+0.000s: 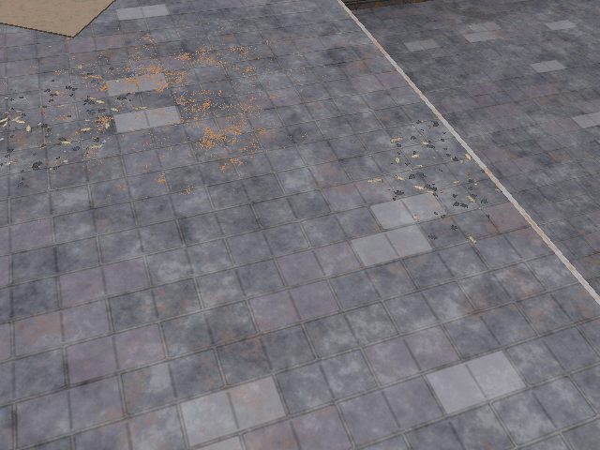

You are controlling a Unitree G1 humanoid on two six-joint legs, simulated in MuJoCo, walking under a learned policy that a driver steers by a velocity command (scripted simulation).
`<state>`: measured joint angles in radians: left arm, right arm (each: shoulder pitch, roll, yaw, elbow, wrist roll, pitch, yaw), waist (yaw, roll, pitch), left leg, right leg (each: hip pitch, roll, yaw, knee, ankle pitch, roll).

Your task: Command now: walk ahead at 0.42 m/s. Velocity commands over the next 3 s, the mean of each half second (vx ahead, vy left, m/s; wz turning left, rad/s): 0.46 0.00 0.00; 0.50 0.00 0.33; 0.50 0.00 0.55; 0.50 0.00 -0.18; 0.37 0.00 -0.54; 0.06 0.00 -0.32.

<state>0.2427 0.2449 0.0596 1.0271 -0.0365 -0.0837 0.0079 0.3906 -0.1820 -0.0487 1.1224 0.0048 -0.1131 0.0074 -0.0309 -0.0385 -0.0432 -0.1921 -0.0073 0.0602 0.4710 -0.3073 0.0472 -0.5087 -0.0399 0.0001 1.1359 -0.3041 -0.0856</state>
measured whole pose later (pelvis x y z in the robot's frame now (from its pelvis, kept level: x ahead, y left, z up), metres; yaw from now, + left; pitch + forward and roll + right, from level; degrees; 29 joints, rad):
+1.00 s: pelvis +0.57 +0.02 -0.02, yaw +13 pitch +2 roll -1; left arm 0.27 0.26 0.05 0.98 -0.01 -0.10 0.01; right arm 0.10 -0.25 -0.08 0.80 0.02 -0.07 0.04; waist 0.01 0.00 0.06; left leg -0.50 -0.05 0.05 0.63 -0.17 0.11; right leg -0.21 -0.04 -0.04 1.11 -0.46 0.00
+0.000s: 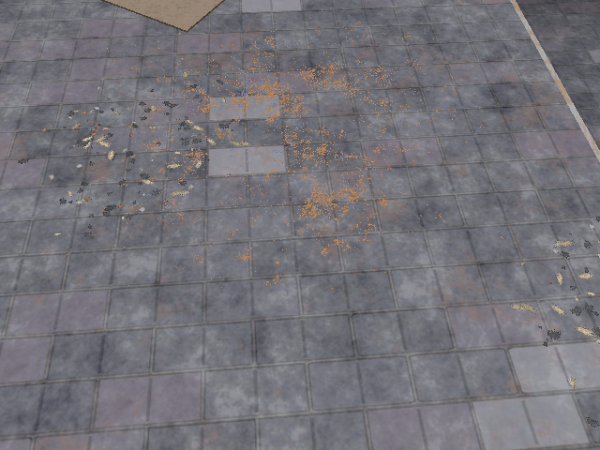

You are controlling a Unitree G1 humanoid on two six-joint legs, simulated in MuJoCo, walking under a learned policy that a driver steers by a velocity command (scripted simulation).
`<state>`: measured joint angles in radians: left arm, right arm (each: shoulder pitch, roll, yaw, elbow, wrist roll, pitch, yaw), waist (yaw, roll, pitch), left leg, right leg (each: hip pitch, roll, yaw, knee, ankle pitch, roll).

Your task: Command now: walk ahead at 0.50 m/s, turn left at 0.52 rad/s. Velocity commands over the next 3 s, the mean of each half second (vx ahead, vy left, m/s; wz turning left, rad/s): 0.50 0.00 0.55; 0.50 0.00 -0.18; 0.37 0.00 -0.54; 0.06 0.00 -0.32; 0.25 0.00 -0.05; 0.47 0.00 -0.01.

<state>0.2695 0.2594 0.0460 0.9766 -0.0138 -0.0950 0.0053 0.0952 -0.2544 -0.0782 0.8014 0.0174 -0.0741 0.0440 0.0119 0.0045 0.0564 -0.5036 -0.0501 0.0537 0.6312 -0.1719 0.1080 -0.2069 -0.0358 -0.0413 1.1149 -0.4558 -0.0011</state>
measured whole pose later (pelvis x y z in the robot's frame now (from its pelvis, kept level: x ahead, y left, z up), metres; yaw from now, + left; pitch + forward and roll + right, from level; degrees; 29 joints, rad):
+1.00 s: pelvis +0.53 +0.08 +0.02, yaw +8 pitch +2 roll +0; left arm 0.35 0.29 0.06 0.82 -0.03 -0.06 0.00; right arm 0.16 -0.24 -0.05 0.67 -0.01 -0.10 0.01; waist 0.03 -0.03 -0.01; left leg -0.33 0.00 0.03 0.49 -0.20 0.02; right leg -0.44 -0.01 0.06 1.12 -0.41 -0.01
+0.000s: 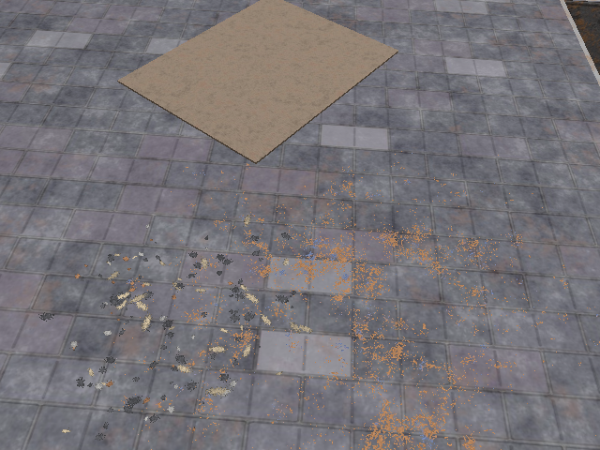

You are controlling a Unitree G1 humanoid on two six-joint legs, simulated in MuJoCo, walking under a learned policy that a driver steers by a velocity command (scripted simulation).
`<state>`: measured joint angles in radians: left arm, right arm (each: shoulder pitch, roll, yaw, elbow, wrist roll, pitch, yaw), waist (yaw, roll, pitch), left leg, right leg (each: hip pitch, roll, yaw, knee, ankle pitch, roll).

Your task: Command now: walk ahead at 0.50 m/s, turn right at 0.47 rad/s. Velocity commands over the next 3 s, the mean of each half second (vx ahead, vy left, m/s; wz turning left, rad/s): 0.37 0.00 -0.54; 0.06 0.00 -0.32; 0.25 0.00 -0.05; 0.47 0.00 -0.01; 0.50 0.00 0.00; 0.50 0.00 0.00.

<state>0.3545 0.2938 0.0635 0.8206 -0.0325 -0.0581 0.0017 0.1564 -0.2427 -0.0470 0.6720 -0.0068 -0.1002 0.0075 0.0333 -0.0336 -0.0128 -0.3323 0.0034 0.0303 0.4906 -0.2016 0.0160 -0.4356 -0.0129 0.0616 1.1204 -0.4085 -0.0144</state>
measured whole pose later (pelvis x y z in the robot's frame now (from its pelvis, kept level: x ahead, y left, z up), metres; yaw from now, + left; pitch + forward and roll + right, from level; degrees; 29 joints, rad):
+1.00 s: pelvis +0.30 -0.06 +0.00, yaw -27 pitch +0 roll +0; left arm 0.18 0.25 0.04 0.67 0.02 0.04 0.00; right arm 0.19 -0.23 -0.02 0.71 -0.03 -0.02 -0.01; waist 0.00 -0.03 0.01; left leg -0.28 0.00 -0.02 0.56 -0.27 -0.01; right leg -0.31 0.06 0.09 0.55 -0.23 -0.01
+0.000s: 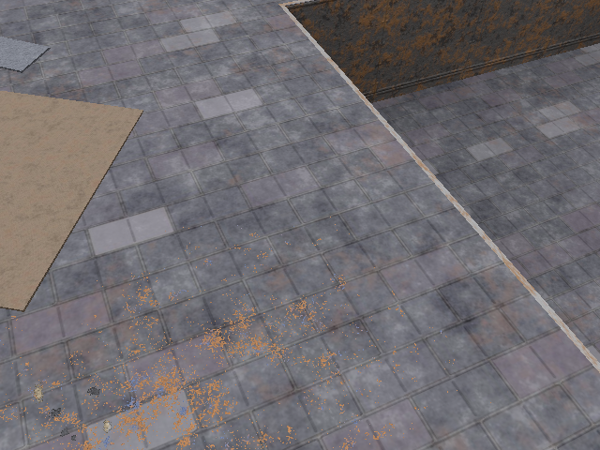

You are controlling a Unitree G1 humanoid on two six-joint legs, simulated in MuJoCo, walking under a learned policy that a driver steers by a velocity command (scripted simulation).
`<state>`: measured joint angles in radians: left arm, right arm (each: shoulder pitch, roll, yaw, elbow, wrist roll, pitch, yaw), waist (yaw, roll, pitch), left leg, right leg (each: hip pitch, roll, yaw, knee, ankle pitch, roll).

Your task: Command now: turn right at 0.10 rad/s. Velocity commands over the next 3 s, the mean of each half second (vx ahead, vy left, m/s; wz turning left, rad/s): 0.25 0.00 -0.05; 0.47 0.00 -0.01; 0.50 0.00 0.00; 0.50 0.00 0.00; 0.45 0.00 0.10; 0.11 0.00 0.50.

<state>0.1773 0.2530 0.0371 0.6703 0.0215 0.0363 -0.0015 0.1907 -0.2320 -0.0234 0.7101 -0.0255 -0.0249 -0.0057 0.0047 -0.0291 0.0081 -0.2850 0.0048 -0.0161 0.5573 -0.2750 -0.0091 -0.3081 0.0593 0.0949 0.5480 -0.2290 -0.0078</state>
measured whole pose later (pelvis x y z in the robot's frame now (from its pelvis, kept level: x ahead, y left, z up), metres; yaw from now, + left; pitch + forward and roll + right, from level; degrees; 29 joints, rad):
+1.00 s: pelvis +0.37 +0.06 +0.01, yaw +0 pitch +1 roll +1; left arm 0.18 0.30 0.05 0.72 0.00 -0.06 0.01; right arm 0.36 -0.27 -0.05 0.79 0.00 -0.09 0.03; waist -0.05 -0.04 0.01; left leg -0.15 -0.08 0.04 0.29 -0.16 0.08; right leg -0.68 -0.12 0.05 0.96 -0.11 0.01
